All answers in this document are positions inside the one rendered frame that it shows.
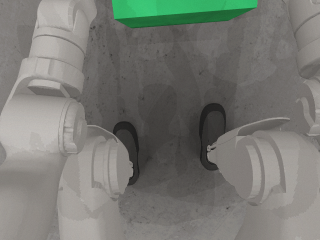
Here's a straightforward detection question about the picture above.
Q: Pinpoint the robot left forearm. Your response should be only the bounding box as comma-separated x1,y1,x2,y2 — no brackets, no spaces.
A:
0,0,97,148

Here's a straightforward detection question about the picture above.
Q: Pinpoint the left robot foot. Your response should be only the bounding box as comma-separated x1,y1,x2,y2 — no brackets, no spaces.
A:
113,121,140,186

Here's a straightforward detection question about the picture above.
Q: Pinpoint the robot right upper arm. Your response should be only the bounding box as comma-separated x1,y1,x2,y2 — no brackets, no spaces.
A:
292,74,320,146

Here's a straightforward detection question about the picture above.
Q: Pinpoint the robot left upper arm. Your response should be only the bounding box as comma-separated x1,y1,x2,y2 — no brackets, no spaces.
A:
0,93,88,240

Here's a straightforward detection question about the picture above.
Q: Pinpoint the robot right forearm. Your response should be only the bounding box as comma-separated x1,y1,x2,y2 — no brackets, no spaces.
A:
282,0,320,79

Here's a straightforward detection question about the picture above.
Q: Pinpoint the carton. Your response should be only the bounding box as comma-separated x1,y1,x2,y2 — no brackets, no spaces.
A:
112,0,258,29

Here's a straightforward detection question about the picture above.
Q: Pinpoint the robot right shin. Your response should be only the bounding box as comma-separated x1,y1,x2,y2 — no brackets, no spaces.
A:
207,117,320,189

